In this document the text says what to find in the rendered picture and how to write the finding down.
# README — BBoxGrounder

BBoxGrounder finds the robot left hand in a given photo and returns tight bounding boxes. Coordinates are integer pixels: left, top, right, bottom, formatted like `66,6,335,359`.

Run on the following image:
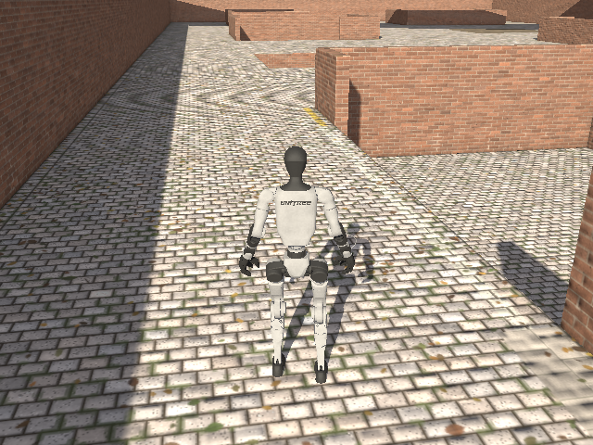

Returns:
239,255,259,276

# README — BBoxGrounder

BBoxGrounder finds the robot right hand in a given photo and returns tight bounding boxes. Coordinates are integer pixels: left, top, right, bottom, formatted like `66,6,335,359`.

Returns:
334,253,355,274

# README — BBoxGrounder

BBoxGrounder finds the robot right forearm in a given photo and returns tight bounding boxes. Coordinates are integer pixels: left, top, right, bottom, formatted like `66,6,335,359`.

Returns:
334,223,352,258

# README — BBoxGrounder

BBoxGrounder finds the left robot foot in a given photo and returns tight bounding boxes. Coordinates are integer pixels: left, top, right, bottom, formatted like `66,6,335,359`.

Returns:
272,354,285,376

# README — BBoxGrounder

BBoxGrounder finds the robot foot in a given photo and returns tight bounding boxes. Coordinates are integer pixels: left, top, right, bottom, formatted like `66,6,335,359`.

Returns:
314,360,328,384
272,354,285,376

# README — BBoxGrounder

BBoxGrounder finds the robot left forearm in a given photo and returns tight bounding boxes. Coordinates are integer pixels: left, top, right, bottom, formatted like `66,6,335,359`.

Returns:
242,223,260,260

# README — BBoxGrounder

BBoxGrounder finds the right robot foot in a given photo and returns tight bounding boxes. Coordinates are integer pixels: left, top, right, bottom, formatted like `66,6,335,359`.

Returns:
314,360,328,384

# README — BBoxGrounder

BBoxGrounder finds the left robot upper arm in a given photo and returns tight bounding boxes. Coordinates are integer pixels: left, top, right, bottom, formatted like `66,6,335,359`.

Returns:
251,187,277,238

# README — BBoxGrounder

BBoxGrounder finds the right robot upper arm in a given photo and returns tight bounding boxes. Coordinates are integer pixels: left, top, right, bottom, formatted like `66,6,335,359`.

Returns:
315,186,342,237

